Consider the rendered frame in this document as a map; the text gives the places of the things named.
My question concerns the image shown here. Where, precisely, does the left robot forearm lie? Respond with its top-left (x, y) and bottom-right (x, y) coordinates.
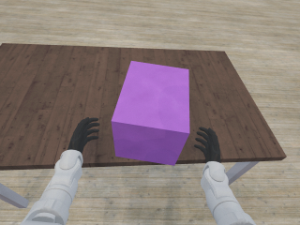
top-left (20, 149), bottom-right (83, 225)

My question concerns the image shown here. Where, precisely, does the carton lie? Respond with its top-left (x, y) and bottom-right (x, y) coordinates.
top-left (111, 61), bottom-right (190, 166)

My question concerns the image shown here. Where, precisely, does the left robot hand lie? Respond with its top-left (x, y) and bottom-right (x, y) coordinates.
top-left (67, 117), bottom-right (100, 153)

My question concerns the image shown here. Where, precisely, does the right robot forearm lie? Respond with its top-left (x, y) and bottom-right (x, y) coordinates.
top-left (201, 161), bottom-right (256, 225)

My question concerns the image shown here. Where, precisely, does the table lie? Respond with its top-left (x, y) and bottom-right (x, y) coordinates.
top-left (0, 43), bottom-right (287, 209)

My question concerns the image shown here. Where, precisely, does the right robot hand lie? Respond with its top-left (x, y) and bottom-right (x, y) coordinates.
top-left (194, 127), bottom-right (221, 163)

